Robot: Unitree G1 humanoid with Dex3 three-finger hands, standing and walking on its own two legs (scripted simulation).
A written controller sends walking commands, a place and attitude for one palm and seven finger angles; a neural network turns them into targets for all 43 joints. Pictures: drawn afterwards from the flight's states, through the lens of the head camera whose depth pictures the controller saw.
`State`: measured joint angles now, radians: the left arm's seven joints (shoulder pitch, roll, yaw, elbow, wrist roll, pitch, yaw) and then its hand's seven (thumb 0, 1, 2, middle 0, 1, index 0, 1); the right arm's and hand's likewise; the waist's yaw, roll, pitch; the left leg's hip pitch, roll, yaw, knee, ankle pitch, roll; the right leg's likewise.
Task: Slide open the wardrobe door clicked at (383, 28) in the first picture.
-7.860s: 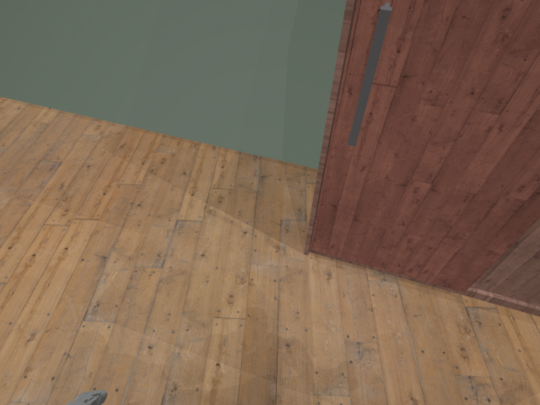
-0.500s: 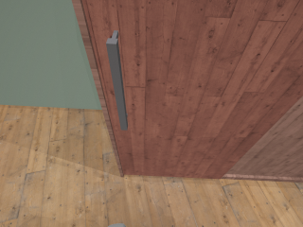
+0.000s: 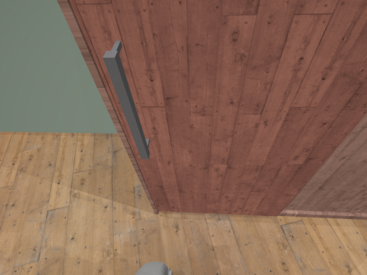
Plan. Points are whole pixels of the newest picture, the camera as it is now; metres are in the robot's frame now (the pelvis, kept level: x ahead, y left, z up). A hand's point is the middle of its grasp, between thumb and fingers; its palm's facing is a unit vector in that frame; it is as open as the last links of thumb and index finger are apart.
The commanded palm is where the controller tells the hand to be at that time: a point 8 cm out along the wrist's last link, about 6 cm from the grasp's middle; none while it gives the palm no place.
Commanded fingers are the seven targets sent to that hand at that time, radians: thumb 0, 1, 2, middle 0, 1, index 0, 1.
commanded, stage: come to a stop and stand still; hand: left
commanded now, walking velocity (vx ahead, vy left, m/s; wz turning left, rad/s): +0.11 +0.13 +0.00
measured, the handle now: (134, 111) +0.46 +0.16 +0.09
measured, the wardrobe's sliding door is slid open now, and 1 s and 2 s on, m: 0.00 0.00 0.00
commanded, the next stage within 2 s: look again from close up in 1.76 s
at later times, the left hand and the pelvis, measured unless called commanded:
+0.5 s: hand out of the picture -0.04 +0.21 -0.17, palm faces +0.08 -0.98 -0.18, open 7.4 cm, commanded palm none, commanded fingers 0.00 0.90 0.90 -0.20 -0.30 -0.20 -0.30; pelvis -0.02 +0.04 +0.01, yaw +0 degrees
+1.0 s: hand out of the picture +0.01 +0.20 -0.16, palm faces +0.02 -0.97 -0.24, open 7.4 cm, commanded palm none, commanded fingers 0.00 0.90 0.90 -0.20 -0.30 -0.20 -0.30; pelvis +0.01 +0.03 +0.00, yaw -1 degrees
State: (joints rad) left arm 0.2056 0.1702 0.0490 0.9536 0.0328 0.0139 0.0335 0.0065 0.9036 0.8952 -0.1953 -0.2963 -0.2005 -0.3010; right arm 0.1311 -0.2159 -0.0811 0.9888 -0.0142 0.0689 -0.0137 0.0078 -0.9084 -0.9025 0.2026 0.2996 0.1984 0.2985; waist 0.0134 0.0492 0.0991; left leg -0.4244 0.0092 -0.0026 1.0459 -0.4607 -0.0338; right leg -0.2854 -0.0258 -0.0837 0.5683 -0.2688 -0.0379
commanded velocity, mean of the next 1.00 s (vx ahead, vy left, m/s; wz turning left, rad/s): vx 0.01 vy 0.01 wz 0.00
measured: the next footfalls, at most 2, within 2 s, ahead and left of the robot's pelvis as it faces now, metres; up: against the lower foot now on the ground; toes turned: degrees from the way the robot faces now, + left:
left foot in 0.22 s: -0.01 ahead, +0.14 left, +0.00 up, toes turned +3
